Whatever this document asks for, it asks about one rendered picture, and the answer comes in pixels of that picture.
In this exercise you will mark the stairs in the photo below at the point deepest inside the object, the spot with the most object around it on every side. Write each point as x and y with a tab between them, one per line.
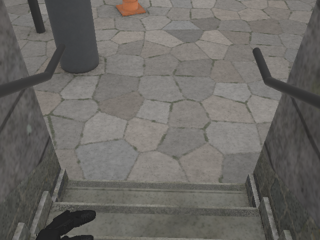
160	210

